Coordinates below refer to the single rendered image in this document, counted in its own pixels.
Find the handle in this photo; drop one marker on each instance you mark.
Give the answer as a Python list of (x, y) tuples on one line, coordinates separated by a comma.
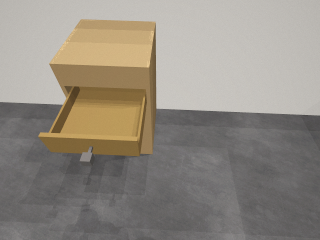
[(87, 158)]

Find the drawer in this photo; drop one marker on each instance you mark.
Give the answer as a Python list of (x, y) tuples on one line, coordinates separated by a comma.
[(109, 119)]

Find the cabinet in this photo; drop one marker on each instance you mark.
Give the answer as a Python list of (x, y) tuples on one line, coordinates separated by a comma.
[(112, 54)]

